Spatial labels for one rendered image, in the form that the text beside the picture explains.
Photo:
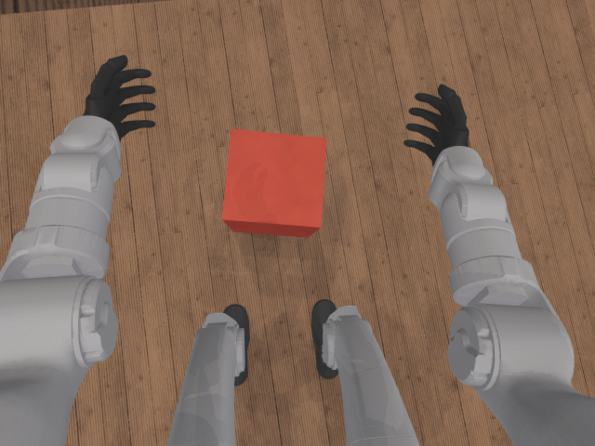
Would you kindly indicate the left robot foot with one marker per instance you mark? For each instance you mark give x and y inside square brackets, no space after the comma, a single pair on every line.
[238,313]

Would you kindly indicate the robot left upper arm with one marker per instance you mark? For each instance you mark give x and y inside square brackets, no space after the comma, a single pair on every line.
[52,330]

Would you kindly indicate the robot left forearm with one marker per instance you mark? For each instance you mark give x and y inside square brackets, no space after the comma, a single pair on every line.
[65,233]

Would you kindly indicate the robot right upper arm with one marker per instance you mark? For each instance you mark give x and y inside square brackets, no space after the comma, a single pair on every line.
[519,360]

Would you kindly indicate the carton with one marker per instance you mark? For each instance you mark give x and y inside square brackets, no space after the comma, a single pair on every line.
[274,183]

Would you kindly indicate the robot left hand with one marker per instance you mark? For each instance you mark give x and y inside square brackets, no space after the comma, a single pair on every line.
[106,96]

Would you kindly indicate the robot right thigh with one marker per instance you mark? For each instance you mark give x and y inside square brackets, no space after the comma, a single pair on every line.
[374,412]

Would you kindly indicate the robot right forearm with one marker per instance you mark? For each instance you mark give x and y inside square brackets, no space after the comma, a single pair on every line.
[487,266]

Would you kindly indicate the robot right hand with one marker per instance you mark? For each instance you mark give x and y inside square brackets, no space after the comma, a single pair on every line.
[451,124]

